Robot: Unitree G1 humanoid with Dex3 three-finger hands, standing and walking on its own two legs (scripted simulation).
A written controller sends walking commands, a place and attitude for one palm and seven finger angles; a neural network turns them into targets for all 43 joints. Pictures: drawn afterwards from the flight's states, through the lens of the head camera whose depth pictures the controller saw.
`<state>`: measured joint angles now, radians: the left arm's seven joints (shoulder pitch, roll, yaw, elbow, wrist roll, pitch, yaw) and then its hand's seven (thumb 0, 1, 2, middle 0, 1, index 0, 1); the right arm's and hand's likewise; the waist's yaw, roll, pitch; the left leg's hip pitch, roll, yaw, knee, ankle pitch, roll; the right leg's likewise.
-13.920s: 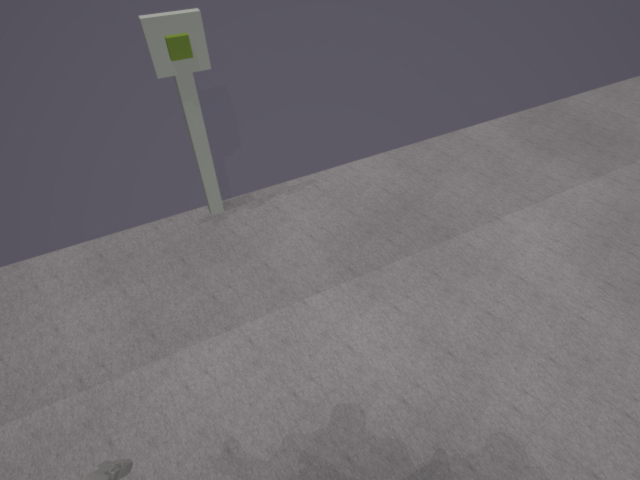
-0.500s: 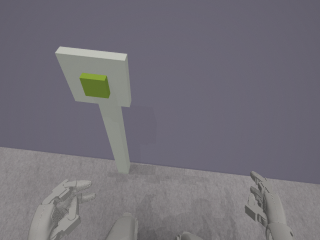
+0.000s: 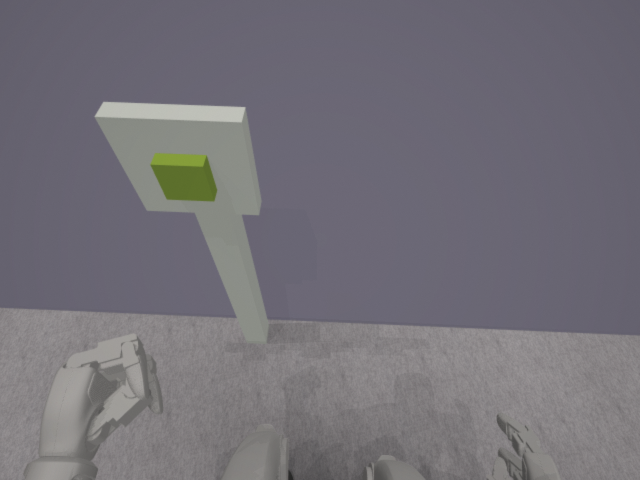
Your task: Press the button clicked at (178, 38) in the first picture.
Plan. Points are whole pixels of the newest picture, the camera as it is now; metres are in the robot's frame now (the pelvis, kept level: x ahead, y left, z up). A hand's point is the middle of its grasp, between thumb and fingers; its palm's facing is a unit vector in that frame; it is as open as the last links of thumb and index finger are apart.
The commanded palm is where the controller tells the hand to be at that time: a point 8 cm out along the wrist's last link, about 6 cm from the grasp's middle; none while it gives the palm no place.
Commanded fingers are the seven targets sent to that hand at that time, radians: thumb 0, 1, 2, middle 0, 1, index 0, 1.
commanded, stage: raise the hand and make a fist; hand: left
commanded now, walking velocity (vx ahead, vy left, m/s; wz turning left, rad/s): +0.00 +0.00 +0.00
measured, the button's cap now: (186, 176) +0.49 +0.22 +0.07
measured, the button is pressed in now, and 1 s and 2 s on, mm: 0 0 0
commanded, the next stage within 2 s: aim a knuckle at the button in 1.02 s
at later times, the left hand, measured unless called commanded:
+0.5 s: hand (117, 382) +0.21 +0.22 +0.07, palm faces +0.02 -1.00 -0.05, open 3.1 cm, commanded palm +0.19 +0.28 +0.07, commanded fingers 0.00 0.90 0.90 -1.30 -1.50 -1.30 -1.50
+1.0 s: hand (129, 372) +0.22 +0.21 +0.06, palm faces +0.02 -1.00 -0.06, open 3.1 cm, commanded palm +0.20 +0.27 +0.07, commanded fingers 0.00 0.90 0.90 -1.30 -1.50 -1.30 -1.50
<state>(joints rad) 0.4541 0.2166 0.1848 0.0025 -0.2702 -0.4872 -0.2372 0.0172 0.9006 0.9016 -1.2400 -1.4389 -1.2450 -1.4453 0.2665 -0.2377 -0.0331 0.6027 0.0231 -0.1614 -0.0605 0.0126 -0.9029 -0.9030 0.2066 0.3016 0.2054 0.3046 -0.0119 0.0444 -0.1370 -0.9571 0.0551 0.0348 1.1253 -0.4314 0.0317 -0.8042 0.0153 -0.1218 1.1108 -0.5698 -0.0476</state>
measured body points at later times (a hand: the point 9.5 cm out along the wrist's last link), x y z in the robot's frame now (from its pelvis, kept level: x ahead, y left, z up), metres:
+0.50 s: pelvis +0.00 +0.02 +0.01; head +0.05 +0.04 +0.46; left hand +0.21 +0.27 +0.07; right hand +0.20 -0.20 -0.05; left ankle +0.06 +0.10 -0.65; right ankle -0.01 -0.09 -0.65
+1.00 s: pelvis +0.00 +0.01 +0.02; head +0.05 +0.02 +0.46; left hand +0.22 +0.27 +0.07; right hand +0.17 -0.23 -0.06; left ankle +0.06 +0.10 -0.65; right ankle -0.01 -0.09 -0.65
